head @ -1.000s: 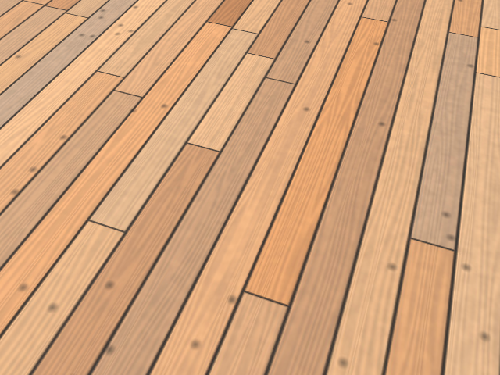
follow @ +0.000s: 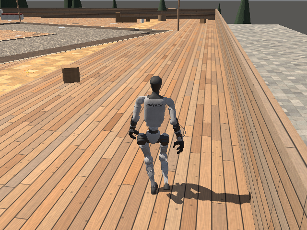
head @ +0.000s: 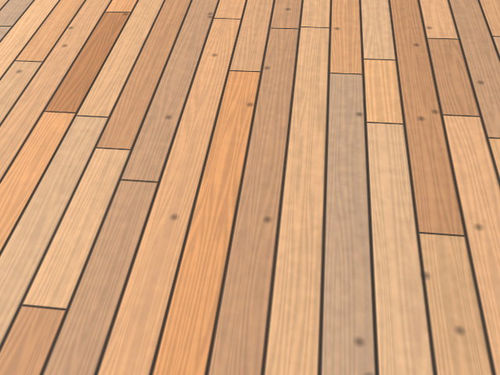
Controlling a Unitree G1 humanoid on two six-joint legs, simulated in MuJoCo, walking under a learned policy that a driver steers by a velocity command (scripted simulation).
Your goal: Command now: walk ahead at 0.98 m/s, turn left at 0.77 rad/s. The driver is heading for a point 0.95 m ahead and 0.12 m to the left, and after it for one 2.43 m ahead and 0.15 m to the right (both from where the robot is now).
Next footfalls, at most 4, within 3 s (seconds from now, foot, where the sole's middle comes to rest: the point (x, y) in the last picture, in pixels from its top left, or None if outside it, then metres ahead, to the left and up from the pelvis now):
0.30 right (318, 360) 0.51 -0.14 -0.75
0.74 left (174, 284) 0.76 0.25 -0.75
1.18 right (184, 168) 1.23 0.23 -0.75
1.62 left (153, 95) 1.65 0.38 -0.75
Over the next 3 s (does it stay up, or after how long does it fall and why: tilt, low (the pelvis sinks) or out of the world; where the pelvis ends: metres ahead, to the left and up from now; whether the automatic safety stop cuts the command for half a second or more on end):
stays up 2.51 -0.38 0.00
